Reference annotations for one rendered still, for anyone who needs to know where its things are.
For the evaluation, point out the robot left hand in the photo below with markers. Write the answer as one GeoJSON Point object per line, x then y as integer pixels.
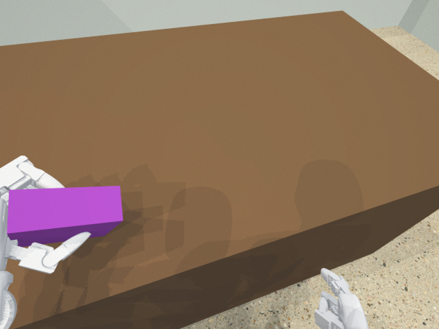
{"type": "Point", "coordinates": [21, 174]}

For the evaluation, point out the left robot forearm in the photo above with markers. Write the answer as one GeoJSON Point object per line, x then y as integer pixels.
{"type": "Point", "coordinates": [8, 306]}

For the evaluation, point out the table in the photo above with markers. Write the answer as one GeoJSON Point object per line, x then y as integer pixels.
{"type": "Point", "coordinates": [249, 154]}

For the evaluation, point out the sponge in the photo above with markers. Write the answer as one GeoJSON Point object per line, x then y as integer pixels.
{"type": "Point", "coordinates": [51, 215]}

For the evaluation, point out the robot right hand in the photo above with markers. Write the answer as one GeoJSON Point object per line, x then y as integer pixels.
{"type": "Point", "coordinates": [344, 313]}

